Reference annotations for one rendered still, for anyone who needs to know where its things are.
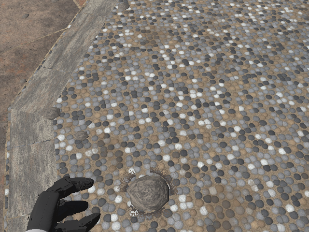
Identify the left robot hand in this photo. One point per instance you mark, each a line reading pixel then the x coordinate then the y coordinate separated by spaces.
pixel 49 209

